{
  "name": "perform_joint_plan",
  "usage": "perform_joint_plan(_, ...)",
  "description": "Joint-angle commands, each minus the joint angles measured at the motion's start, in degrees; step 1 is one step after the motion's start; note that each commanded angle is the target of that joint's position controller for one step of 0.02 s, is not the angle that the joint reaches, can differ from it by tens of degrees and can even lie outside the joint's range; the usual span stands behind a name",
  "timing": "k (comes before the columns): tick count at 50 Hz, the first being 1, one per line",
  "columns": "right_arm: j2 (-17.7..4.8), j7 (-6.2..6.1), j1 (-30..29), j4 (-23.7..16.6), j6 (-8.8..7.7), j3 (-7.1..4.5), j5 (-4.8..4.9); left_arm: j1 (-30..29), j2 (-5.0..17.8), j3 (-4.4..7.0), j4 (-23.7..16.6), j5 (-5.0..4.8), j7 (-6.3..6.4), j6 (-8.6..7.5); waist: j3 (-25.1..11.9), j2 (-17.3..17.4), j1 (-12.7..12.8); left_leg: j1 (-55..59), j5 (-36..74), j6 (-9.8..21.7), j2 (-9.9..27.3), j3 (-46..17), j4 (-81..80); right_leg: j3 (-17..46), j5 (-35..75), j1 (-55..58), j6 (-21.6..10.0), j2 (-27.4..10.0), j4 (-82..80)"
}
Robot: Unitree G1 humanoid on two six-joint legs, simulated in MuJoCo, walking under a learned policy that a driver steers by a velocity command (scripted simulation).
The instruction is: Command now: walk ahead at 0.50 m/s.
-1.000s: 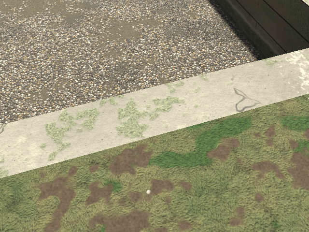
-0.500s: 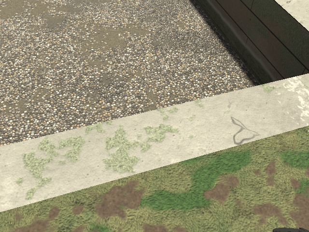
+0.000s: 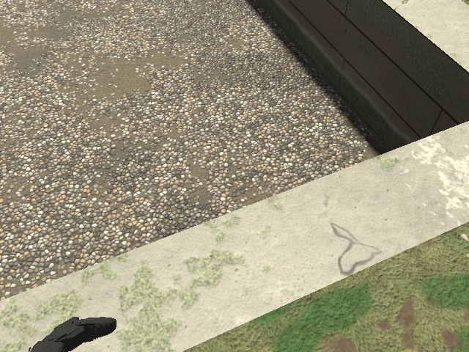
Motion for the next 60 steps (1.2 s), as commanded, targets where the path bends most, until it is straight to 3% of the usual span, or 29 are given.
perform_joint_plan(1,-7.1,0.75,-0.3,-5.8,-3.00,-0.90,1.67,21.5,10.3,3.56,2.2,-0.65,0.57,0.55,-19.0,-10.2,10.2,-39.0,-4.4,1.4,0.5,-6.3,36.0,38.4,-13.0,48.7,-13.6,-20.8,-14.0)
perform_joint_plan(2,-7.2,0.78,-5.7,-7.5,-3.37,-0.84,2.20,16.9,8.7,2.96,1.6,-0.56,0.74,0.73,-11.3,-6.3,9.0,-39.8,0.6,1.9,3.4,-4.0,34.1,30.8,-12.1,39.5,-11.7,-18.5,-15.6)
perform_joint_plan(3,-6.4,0.59,-7.7,-7.8,-3.31,-0.81,1.34,13.5,7.6,2.58,1.7,-0.19,0.60,0.71,-5.9,-2.5,7.2,-38.3,4.2,1.7,5.4,-2.9,30.6,25.5,-8.1,30.8,-11.0,-16.4,-17.8)
perform_joint_plan(4,-6.0,0.41,-6.9,-7.6,-2.82,-1.16,0.58,11.3,6.5,2.28,1.6,0.31,0.54,0.31,-4.3,-3.6,5.1,-34.7,7.6,1.4,7.4,-3.5,27.0,21.9,-4.6,24.9,-10.3,-14.5,-19.7)
perform_joint_plan(7,-2.9,0.25,-3.5,-6.1,-1.08,-0.79,0.93,9.8,6.1,2.53,3.0,0.23,0.81,-0.51,-2.7,-5.0,2.7,-31.3,12.0,-0.3,8.4,-3.4,24.3,14.4,-0.2,18.0,-10.9,-13.3,-24.2)
perform_joint_plan(15,-0.6,0.72,-14.6,-9.4,-0.75,-0.48,-0.41,13.8,7.9,2.85,7.9,0.73,2.69,-1.28,1.1,-2.8,6.0,-32.5,36.7,-0.5,5.4,-2.4,0.9,-1.8,13.1,20.0,-6.5,-11.7,-23.3)
perform_joint_plan(21,0.0,2.26,-18.5,-13.7,0.49,-0.51,-0.42,16.6,9.4,3.44,10.5,-0.27,3.66,1.80,2.6,-4.4,6.4,-32.7,24.2,3.1,2.3,3.0,-4.5,-4.6,28.9,29.9,-5.0,-15.3,-12.5)
perform_joint_plan(23,-3.1,1.87,-10.0,-12.7,1.07,-2.32,-0.82,14.5,11.5,3.94,9.7,-1.44,4.38,2.93,-3.3,-6.6,1.6,-20.7,18.5,5.4,-2.0,7.0,-4.4,-6.7,46.6,30.2,-3.3,-13.8,0.7)
perform_joint_plan(24,-5.7,1.34,-1.0,-10.7,1.21,-3.74,-0.47,13.0,10.8,3.53,9.2,-2.11,4.61,3.11,-8.8,-4.1,-3.1,-7.1,27.6,7.9,-3.2,5.8,-9.8,-8.6,42.7,25.4,-0.6,-10.3,14.0)
perform_joint_plan(25,-12.4,0.06,5.9,-9.9,2.10,-5.23,-0.04,14.9,7.6,2.36,8.1,0.11,4.77,2.35,-14.6,7.6,-3.9,8.8,41.7,13.3,8.4,-12.8,-10.4,-8.3,11.1,10.7,2.8,-5.1,35.9)
perform_joint_plan(26,-14.4,0.76,4.8,-10.5,1.91,-4.83,0.83,22.9,2.7,0.43,6.7,0.87,3.09,0.51,-25.5,17.3,1.9,25.4,35.5,25.7,20.3,-41.4,-17.4,3.0,-29.7,-7.7,5.3,4.8,53.3)
perform_joint_plan(27,-9.9,1.35,4.9,-11.0,2.33,-4.25,0.80,18.7,8.3,2.03,7.3,-1.02,2.25,-0.49,-25.3,8.5,-1.7,22.8,16.8,22.8,18.6,-40.3,-21.7,10.3,-26.0,-13.0,3.9,0.8,53.3)
perform_joint_plan(28,-6.5,1.23,3.1,-11.2,2.61,-3.38,0.64,13.6,8.6,2.25,6.1,-2.56,2.09,-0.66,-14.4,6.5,-1.5,14.8,9.9,20.0,16.6,-33.5,-22.7,8.0,-24.2,-16.5,3.1,-0.7,50.7)
perform_joint_plan(29,-4.3,0.68,-0.7,-11.6,2.68,-2.58,-0.10,10.9,7.9,2.10,5.8,-2.02,2.99,-0.47,-7.7,-0.5,0.9,4.2,7.6,17.0,14.1,-28.3,-24.0,7.4,-20.2,-15.1,2.7,-3.1,46.4)
perform_joint_plan(31,-1.6,-0.20,-6.4,-14.9,1.95,-1.56,-1.77,10.1,7.8,2.39,4.8,-0.43,3.77,0.65,-3.1,2.2,4.4,-8.2,11.4,15.4,9.1,-23.3,-25.9,7.9,-13.0,-9.0,3.0,-4.5,39.3)
perform_joint_plan(33,-2.6,-0.96,-4.9,-15.5,1.71,-2.35,-1.74,13.0,7.4,2.46,5.1,0.13,4.01,1.40,-4.1,4.5,5.7,-11.1,16.7,16.1,7.0,-21.1,-25.4,7.6,-11.2,-7.2,4.1,-4.4,34.6)
perform_joint_plan(34,-7.2,-1.68,-0.5,-12.5,1.28,-3.37,-1.95,12.5,4.0,1.14,4.3,4.35,3.12,4.09,-6.8,3.9,5.9,-10.2,26.7,14.9,6.9,-17.0,-23.6,3.6,-10.5,-5.3,5.1,-4.4,32.3)
perform_joint_plan(36,-5.7,-1.88,1.6,-12.4,0.97,-2.83,-0.79,9.2,3.6,0.86,2.3,3.46,3.50,5.98,-5.8,2.6,4.7,-11.0,32.6,14.2,5.7,-16.3,-22.0,2.8,-6.6,-6.2,6.5,-4.2,28.2)
perform_joint_plan(39,-4.4,-1.64,1.3,-13.9,1.79,-2.23,-0.79,4.7,4.2,0.57,0.1,2.52,3.74,6.38,-3.5,5.4,3.4,-12.6,24.5,13.3,4.5,-18.5,-21.8,3.2,-0.9,-6.9,6.8,-4.0,21.0)
perform_joint_plan(44,-5.8,-2.00,4.2,-14.7,3.93,-2.73,-1.47,-0.6,3.9,0.04,-2.1,1.96,3.11,4.37,-2.2,6.1,-0.3,-9.7,31.9,13.1,4.8,-22.9,-16.4,2.1,-2.9,-3.6,5.1,-0.1,12.8)
perform_joint_plan(47,-6.9,-2.73,-0.2,-16.9,4.73,-3.05,-1.09,6.6,5.2,0.33,-1.4,1.08,2.73,3.12,-3.0,7.3,3.1,-10.4,31.4,10.5,4.6,-26.3,-12.0,5.3,-9.4,6.1,3.0,1.2,5.0)
perform_joint_plan(48,-7.0,-2.62,-2.7,-17.9,4.60,-3.06,-0.36,11.3,5.0,0.36,-0.2,1.59,2.97,2.61,-3.1,5.3,6.4,-14.4,27.3,8.7,3.3,-26.0,-9.1,5.3,-5.3,14.2,2.2,1.2,-0.7)
perform_joint_plan(49,-5.0,-2.49,-4.3,-19.2,4.23,-2.46,0.43,16.9,7.3,1.01,0.3,2.41,3.17,2.12,-5.9,-1.0,9.4,-20.9,18.6,6.1,-0.4,-22.8,1.8,13.0,-5.8,25.0,0.8,-4.8,-4.2)
perform_joint_plan(50,-0.5,-2.14,-1.9,-20.5,4.15,-1.43,1.24,19.8,12.0,1.57,-0.3,2.68,3.46,2.30,-11.2,-14.8,8.6,-29.0,-4.7,3.5,-8.9,-12.1,18.8,29.4,-6.5,34.5,-2.1,-17.7,-9.1)
perform_joint_plan(51,-5.7,-2.63,-0.4,-20.5,4.31,-2.91,0.56,20.6,14.3,2.97,1.0,0.80,3.00,3.58,-9.2,-19.9,7.2,-39.0,-9.5,2.7,-10.0,-9.6,24.8,44.2,-8.6,32.5,-3.8,-21.8,-12.2)
perform_joint_plan(52,-6.8,-2.74,-1.1,-18.6,4.48,-3.31,-0.96,17.2,9.1,1.83,-0.8,-0.58,2.77,4.13,-4.9,-10.9,6.7,-40.5,-4.0,1.2,-7.7,-11.8,29.1,40.0,-8.3,28.7,-2.2,-20.8,-10.5)
perform_joint_plan(53,-6.1,-2.35,-3.1,-18.1,4.65,-3.23,-1.33,14.1,6.4,1.01,-1.9,0.04,2.63,4.50,-3.4,-8.0,5.8,-38.6,-1.2,0.1,-6.9,-10.6,30.7,33.3,-5.5,23.8,-1.3,-18.4,-9.8)
perform_joint_plan(56,-2.9,-2.05,-2.2,-17.6,6.54,-2.38,-0.69,8.9,5.1,0.15,-2.5,1.53,2.42,4.33,-2.6,-10.9,2.3,-28.5,5.4,-2.9,-3.3,-7.9,27.3,16.1,14.4,12.9,0.7,-12.3,-10.5)
perform_joint_plan(60,-3.4,-2.92,-6.5,-18.3,7.58,-2.03,-0.36,9.4,4.8,-0.29,-2.5,1.26,1.56,4.08,-5.5,-7.4,3.0,-27.5,8.8,-3.3,-2.8,-9.2,24.2,9.6,25.2,13.8,-2.4,-13.7,-10.2)
Velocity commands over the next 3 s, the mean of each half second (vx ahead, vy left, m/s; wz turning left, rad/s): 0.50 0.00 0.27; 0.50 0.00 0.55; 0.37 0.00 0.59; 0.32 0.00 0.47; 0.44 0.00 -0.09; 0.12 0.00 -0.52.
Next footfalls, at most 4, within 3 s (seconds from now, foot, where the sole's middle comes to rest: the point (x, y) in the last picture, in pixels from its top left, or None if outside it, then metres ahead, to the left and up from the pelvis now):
0.48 left None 0.43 0.15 -0.76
0.98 right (222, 274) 0.67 0.03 -0.76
1.40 left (154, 310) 0.58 0.23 -0.76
1.76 right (208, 276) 0.67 0.08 -0.76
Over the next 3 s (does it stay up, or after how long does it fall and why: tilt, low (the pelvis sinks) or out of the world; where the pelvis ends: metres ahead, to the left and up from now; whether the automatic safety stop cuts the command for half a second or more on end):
stays up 0.48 0.24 0.01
